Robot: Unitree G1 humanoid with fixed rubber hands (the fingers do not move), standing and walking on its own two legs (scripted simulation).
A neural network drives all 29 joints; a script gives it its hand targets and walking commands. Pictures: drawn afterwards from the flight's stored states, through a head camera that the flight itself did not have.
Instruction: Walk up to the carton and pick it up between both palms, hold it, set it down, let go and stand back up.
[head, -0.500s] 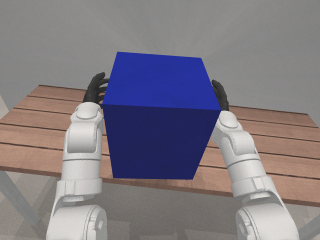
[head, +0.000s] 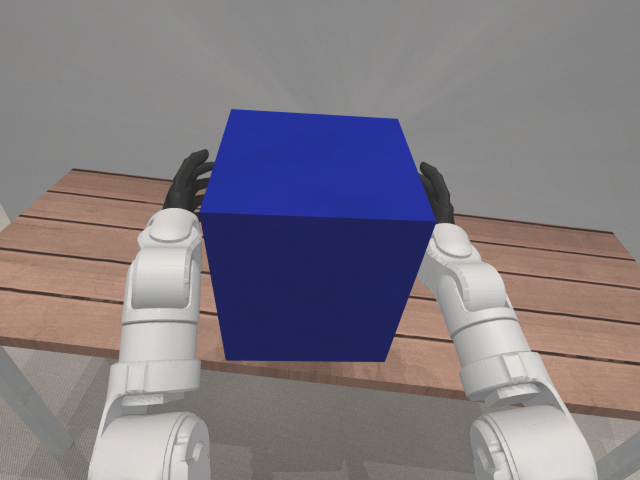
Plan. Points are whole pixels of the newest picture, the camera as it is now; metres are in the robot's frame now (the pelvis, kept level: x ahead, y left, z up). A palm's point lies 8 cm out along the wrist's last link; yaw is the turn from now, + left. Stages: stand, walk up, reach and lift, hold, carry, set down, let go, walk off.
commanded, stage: hold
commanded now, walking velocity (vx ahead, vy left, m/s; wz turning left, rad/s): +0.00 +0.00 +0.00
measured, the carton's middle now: (311, 240) +0.38 +0.00 +0.15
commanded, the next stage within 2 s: none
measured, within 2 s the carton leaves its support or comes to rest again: neither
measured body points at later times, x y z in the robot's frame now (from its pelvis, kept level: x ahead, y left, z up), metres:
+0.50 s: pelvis -0.01 -0.01 +0.00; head -0.05 +0.02 +0.45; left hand +0.37 +0.15 +0.20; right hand +0.37 -0.15 +0.19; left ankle +0.02 +0.13 -0.75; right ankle -0.01 -0.12 -0.75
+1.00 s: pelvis +0.00 +0.00 +0.00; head -0.05 +0.03 +0.45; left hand +0.37 +0.16 +0.20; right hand +0.38 -0.14 +0.20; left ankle +0.02 +0.13 -0.75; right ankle -0.01 -0.12 -0.75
